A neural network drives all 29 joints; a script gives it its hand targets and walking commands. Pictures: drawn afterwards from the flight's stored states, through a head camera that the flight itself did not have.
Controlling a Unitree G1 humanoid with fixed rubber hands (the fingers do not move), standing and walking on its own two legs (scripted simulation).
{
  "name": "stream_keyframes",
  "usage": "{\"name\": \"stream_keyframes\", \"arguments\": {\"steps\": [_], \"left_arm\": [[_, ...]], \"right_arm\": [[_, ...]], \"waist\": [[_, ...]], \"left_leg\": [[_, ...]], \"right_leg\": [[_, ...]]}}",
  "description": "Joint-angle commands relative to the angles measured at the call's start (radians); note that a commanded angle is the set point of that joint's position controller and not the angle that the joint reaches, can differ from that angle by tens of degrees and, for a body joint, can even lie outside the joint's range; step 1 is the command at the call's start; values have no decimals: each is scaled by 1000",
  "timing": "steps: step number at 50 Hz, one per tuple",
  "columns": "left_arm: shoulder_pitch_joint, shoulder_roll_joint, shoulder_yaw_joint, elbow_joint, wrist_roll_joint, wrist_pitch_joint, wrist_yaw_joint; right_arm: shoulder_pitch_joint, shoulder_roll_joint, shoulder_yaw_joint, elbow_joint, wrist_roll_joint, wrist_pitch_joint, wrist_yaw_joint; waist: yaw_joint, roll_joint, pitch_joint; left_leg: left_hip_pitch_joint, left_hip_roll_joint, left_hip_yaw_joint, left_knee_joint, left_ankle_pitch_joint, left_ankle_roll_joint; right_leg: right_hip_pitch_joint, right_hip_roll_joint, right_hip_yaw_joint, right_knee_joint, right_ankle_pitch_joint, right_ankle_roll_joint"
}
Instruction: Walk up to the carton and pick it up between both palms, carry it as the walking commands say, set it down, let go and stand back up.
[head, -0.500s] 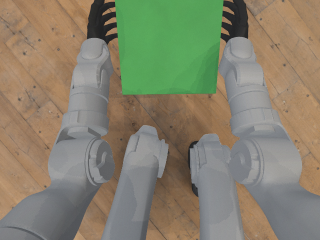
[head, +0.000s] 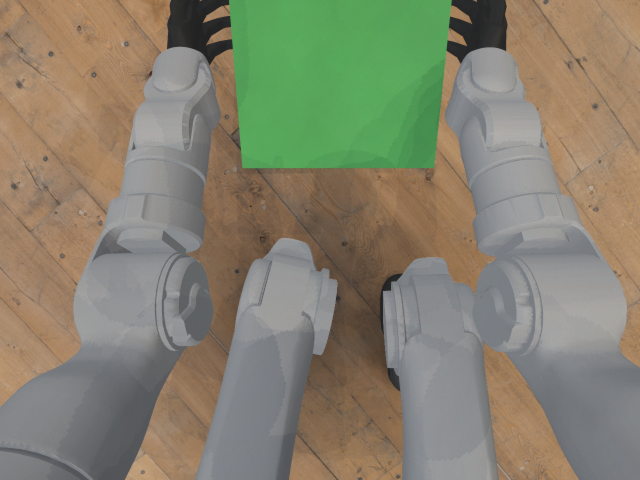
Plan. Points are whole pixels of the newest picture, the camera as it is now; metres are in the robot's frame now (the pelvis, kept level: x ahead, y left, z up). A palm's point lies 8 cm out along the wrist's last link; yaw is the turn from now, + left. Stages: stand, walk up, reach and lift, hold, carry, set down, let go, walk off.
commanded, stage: set down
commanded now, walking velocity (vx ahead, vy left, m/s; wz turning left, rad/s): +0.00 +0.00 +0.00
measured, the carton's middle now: (336, 62) +0.53 +0.06 -0.24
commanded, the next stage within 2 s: none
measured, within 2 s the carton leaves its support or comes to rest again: rests again in 1.54 s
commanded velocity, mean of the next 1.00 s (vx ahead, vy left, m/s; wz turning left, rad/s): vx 0.00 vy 0.00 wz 0.00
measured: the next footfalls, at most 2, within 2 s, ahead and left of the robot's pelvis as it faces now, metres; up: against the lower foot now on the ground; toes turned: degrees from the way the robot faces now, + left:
none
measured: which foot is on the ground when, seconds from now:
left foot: down 0.00-1.00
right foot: down 0.00-1.00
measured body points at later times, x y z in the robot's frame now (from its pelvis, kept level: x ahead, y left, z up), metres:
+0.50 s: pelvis +0.00 +0.00 +0.00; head +0.34 +0.03 +0.29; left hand +0.51 +0.21 -0.15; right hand +0.55 -0.08 -0.15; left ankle +0.10 +0.11 -0.35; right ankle +0.11 -0.11 -0.35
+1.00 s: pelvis +0.01 +0.00 -0.01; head +0.36 +0.03 +0.27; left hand +0.52 +0.21 -0.16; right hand +0.56 -0.08 -0.17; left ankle +0.10 +0.11 -0.35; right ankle +0.11 -0.11 -0.35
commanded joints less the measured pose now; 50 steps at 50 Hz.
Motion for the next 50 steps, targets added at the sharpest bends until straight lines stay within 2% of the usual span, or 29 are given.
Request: {"name": "stream_keyframes", "arguments": {"steps": [1,9,28,50], "left_arm": [[-610,-880,-402,-97,-91,-38,-289],[-634,-844,-367,-75,-71,-41,-302],[-547,-787,-265,26,10,-34,-325],[-428,-743,-224,99,55,-33,-335]], "right_arm": [[-626,944,372,-103,76,-34,284],[-637,910,331,-68,57,-37,288],[-544,838,238,17,-12,-32,317],[-406,794,192,82,-70,-24,338]], "waist": [[59,-14,-1176],[58,-13,-1088],[58,-20,-909],[47,-21,-806]], "left_leg": [[623,-3,63,-184,438,8],[553,1,62,-180,377,12],[462,11,49,-177,319,24],[429,16,40,-152,346,23]], "right_leg": [[531,10,-98,-123,321,-47],[506,6,-87,-122,283,-54],[418,-1,-78,-121,235,-61],[374,-7,-74,-104,261,-57]]}}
